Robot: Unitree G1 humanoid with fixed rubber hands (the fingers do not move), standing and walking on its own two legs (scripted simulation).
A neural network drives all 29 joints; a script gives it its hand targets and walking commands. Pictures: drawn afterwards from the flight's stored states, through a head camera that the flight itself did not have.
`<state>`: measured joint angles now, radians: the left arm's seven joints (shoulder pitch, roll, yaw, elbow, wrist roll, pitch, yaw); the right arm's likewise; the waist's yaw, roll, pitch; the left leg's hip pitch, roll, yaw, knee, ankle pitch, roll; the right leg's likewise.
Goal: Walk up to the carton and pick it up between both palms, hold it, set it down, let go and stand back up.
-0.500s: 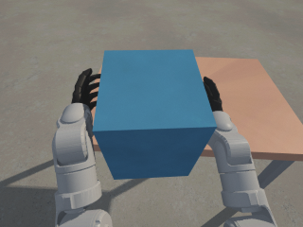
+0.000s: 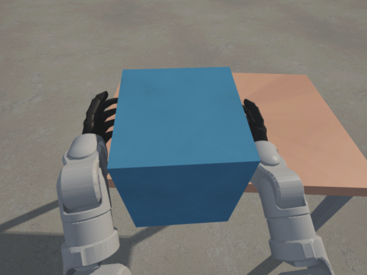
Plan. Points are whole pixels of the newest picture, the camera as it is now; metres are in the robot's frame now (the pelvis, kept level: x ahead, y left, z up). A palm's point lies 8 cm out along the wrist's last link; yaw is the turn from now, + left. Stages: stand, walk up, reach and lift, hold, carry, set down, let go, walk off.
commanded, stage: hold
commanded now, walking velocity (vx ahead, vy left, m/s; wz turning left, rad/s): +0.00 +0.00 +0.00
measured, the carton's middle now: (179, 152) +0.34 +0.00 +0.13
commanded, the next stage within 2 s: none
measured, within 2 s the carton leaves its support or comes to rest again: neither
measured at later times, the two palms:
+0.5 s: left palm (99, 129) +0.34 +0.14 +0.19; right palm (253, 133) +0.35 -0.15 +0.17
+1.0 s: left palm (99, 130) +0.34 +0.14 +0.19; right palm (252, 137) +0.35 -0.15 +0.16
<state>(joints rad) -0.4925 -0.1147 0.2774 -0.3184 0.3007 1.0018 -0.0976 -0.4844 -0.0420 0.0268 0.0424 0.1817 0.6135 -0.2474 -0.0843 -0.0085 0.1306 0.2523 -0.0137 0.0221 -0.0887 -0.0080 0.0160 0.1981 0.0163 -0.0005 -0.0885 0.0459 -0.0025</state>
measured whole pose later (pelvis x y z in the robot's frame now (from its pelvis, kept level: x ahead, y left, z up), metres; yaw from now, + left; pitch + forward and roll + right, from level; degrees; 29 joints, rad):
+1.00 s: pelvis -0.01 +0.01 +0.00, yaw +0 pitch -5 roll +0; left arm -0.58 -0.13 0.29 -0.20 0.30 0.93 -0.07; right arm -0.55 -0.04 -0.03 0.14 0.13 0.57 -0.21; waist -0.07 0.00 0.10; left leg 0.17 -0.03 0.03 -0.09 0.01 0.03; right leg 0.11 0.00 0.01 -0.09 0.07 0.00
